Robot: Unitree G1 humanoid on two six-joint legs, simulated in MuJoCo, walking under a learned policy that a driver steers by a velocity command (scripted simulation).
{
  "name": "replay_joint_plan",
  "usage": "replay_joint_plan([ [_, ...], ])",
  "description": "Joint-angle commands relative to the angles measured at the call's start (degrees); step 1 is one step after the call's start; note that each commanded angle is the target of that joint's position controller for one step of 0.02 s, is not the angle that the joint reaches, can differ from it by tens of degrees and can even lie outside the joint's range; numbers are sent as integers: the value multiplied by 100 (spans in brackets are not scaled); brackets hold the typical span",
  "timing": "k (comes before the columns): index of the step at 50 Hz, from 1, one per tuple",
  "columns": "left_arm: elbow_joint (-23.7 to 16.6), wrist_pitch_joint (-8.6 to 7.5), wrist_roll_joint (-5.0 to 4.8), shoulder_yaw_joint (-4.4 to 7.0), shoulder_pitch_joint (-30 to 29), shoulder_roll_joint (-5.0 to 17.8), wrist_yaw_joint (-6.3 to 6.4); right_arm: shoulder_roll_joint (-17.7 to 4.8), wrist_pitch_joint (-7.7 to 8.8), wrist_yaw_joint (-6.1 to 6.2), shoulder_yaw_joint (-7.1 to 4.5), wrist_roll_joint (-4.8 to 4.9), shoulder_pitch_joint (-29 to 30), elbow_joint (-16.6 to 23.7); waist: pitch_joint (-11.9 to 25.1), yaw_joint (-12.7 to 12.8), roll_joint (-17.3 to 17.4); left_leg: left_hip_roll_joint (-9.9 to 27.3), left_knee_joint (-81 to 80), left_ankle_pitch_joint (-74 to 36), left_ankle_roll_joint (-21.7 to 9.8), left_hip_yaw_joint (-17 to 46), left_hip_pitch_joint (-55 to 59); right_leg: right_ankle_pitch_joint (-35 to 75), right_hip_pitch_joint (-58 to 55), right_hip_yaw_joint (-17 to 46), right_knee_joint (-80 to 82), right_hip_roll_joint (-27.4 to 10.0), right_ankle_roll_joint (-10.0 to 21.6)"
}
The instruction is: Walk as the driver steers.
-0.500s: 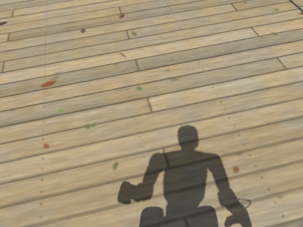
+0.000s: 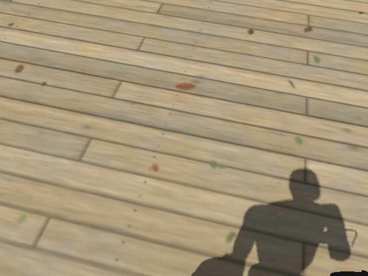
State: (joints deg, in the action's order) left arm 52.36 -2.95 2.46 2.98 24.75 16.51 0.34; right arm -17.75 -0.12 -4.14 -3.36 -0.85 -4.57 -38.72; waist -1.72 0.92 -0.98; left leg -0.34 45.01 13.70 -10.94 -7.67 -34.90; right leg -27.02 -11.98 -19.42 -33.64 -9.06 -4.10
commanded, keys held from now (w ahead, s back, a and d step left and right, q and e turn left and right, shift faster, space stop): w+q+shift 0.20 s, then w+shift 0.04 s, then w+e+shift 0.76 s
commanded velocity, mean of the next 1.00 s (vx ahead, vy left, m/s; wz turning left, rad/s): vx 0.98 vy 0.00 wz -0.13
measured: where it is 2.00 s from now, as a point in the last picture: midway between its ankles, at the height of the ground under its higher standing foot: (215, 53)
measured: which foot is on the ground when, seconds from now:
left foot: down 0.00-0.48, up 0.50-0.86, down 0.88-1.00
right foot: down 0.00-0.00, up 0.02-0.44, down 0.46-0.90, up 0.92-1.00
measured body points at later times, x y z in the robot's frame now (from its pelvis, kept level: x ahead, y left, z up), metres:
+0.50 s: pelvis +0.47 +0.08 +0.01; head +0.50 +0.09 +0.46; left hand +0.57 +0.37 -0.09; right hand +0.54 -0.21 -0.11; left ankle +0.16 +0.07 -0.60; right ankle +0.62 +0.05 -0.69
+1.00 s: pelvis +0.93 +0.19 +0.04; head +0.96 +0.19 +0.49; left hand +1.02 +0.49 -0.08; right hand +1.08 -0.09 -0.04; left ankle +0.99 +0.32 -0.69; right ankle +0.76 +0.11 -0.58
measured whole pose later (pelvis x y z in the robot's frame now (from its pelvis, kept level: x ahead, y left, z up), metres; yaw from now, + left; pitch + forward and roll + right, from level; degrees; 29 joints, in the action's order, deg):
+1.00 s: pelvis +0.93 +0.19 +0.04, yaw -11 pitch +3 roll +1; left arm 47.7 -2.6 0.4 4.8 19.9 20.5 -1.0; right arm -15.8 5.1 0.8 -0.4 -3.5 -7.3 -39.1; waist -0.7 3.2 -2.2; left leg 2.0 31.9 13.4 1.6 -2.3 -20.7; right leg -19.0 20.7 3.3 -72.3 2.8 6.2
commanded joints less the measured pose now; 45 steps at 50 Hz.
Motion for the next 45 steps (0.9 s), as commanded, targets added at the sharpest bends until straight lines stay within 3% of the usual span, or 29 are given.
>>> replay_joint_plan([
  [1, -1267, -239, -54, 20, -676, 377, -161, -2007, -51, 237, -638, -23, -2120, -339, 1641, -756, 1635, 1324, -2527, 3247, -1261, 4937, 5589, -53, 5489, 1211, -5623, 1000, 264],
  [2, -1582, -345, -2, 37, -1621, 723, -147, -1842, -57, 228, -610, -10, -2222, -303, 1464, -1018, 518, 1404, -3001, 2749, -1048, 5331, 5500, 621, 6076, 2263, -5690, 757, 344],
  [3, -1640, -423, -61, -10, -1674, 631, -128, -1718, -15, 301, -578, -32, -2216, -453, 876, -824, 395, 1435, -3073, 2023, -954, 4906, 4890, 876, 6164, 2243, -5450, 534, 405],
  [4, -1509, -437, -25, -59, -1476, 564, -102, -1425, 62, 349, -508, -49, -2008, -462, 411, -498, -63, 1207, -3023, 1342, -748, 4258, 4013, 1095, 5814, 2255, -4864, 242, 431],
  [5, -1458, -362, 76, -76, -1339, 518, -94, -1207, 123, 384, -430, -17, -1639, -401, 234, -216, -186, 844, -3015, 1009, -596, 3635, 3284, 1079, 5370, 2293, -4484, 112, 404],
  [6, -1418, -240, 142, -94, -1080, 504, -111, -1041, 186, 401, -352, 15, -1424, -319, 197, 9, 38, 689, -3092, 784, -661, 3376, 2777, 1067, 5047, 2314, -4265, 53, 323],
  [7, -1414, -121, 183, -94, -1082, 523, -126, -877, 259, 387, -290, 68, -1393, -296, 95, 75, 21, 528, -3187, 611, -716, 3222, 2462, 977, 4960, 2310, -4073, -2, 237],
  [9, -1527, 26, 203, -123, -1413, 473, -154, -806, 373, 358, -250, 107, -1477, -292, -188, 66, -51, 282, -3450, 437, -748, 2928, 1943, 1050, 5004, 2115, -3440, -25, 81],
  [12, -1935, 11, 95, -206, -2450, 370, -217, -798, 467, 350, -237, 77, -1861, -388, -626, -239, 84, 117, -3774, -707, -618, 2710, 1906, 2173, 5273, 1796, -1950, 159, 17],
  [15, -1868, -78, 4, -301, -2676, 145, -308, -645, 582, 337, -167, 181, -2219, -612, -392, -533, 207, 88, -3957, -2593, -208, 2080, 2541, 3654, 4702, 1399, -497, 478, 344],
  [18, -1924, -135, -101, -261, -2931, 293, -275, -786, 709, 390, -146, 136, -2276, -808, -334, -570, 367, 410, -4057, -4149, 132, 1729, 3469, 4053, 4182, 1275, 376, 686, 805],
  [19, -1834, -138, -102, -203, -2721, 450, -262, -954, 708, 428, -176, 78, -2227, -829, -90, -438, 477, 493, -3798, -5145, 247, 1585, 3961, 3725, 3954, 1195, 442, 922, 909],
  [21, -1471, -119, -178, -64, -1570, 795, -209, -1230, 641, 517, -230, -120, -2122, -852, 560, 153, 805, 772, -2352, -7700, 468, 1320, 4519, 2636, 3113, 1164, 152, 1425, 1106],
  [22, -1120, -95, -238, 31, -430, 985, -121, -1230, 539, 568, -248, -282, -1906, -864, 897, 723, 882, 871, -1000, -8138, 497, 1194, 4445, 2224, 2279, 1189, 121, 1518, 1209],
  [23, -727, -60, -219, 140, 892, 1107, -32, -1143, 465, 608, -225, -346, -1477, -827, 1193, 1474, 671, 653, 892, -7363, 534, 868, 3683, 2083, 1051, 1441, 274, 1242, 1361],
  [24, -580, -29, -82, 361, 1327, 1764, 13, -429, 482, 555, -60, -185, -1793, -510, 1692, 1050, -1127, -266, 4119, -2487, 948, 875, 1043, 1046, -968, 3913, -250, -83, 2346],
  [25, -552, 39, -139, 339, 809, 1454, -116, -319, 669, 443, 70, -39, -2031, -450, 2214, 598, -1758, -975, 5007, 996, 1042, 1289, -450, 161, -1457, 7194, 1452, -800, 2888],
  [26, -754, 9, -112, 334, 37, 1212, -159, -506, 738, 454, 136, -80, -1448, -296, 1374, 499, -702, -445, 4855, 401, 906, 1632, -965, -86, -765, 6832, 1753, -697, 2860],
  [27, -681, -3, -176, 261, -51, 862, -185, -632, 792, 407, 162, -151, -953, -196, 993, 433, 157, -137, 4362, 174, 850, 1656, -804, -47, 32, 6143, 1845, -545, 2647],
  [28, -553, -19, -163, 191, 2, 602, -159, -571, 796, 370, 204, -217, -649, -80, 471, 274, 568, 54, 3797, 117, 811, 1561, -571, 287, 970, 5600, 1988, -281, 2415],
  [30, -350, -87, -172, 110, -9, 538, -82, -335, 602, 317, 313, -391, -471, 171, -119, -156, 455, 257, 3144, 317, 960, 1465, -258, 763, 2253, 4917, 2184, 218, 2250],
  [32, -373, -199, -198, 164, -15, 764, -97, -224, 460, 296, 415, -422, -374, 342, -335, -304, 215, 475, 2336, 505, 1108, 1283, -281, 897, 2908, 4615, 2415, 399, 2337],
  [35, -519, -249, -219, 242, -114, 849, -97, -155, 498, 201, 550, -230, 702, 778, -650, -62, 31, 515, 194, -806, 1354, 891, 559, 1480, 3906, 4094, 2885, 759, 2117],
  [37, -508, -268, -304, 313, 23, 950, -150, -19, 500, 176, 592, -117, 1011, 854, -469, 204, -90, 319, -660, -1903, 1358, 715, 1348, 2326, 3884, 3978, 2899, 825, 1838],
  [40, -455, -227, -332, 389, 311, 1072, -142, -222, 527, 257, 507, -100, 1072, 871, -152, 399, -172, 139, -1374, -1972, 1269, 774, 1447, 3565, 2615, 4083, 2270, 697, 1580],
  [42, -437, -190, -277, 431, 363, 1223, -85, -507, 579, 357, 359, -115, 544, 717, 365, 164, -149, -116, -1696, -1140, 1162, 789, 2144, 4944, 1978, 4075, 1110, 684, 1350],
  [43, -460, -192, -254, 464, 226, 1381, -100, -688, 618, 426, 252, -110, -251, 513, 894, -292, -76, -116, -1742, -798, 1088, 785, 3091, 5229, 2056, 3927, 4, 851, 1226],
  [44, -550, -246, -243, 448, -25, 1283, -123, -990, 658, 535, 100, -165, -1364, 293, 1453, -875, -46, 434, -1494, -150, 947, 1223, 4472, 4481, 2882, 3813, -1416, 1064, 1140],
  [45, -780, -312, -299, 236, -77, 432, -89, -1445, 657, 644, -81, -370, -2478, 155, 2293, -1123, 975, 2118, -1701, 1992, 675, 3082, 5903, 1419, 4114, 3244, -3376, 1430, 1127],
])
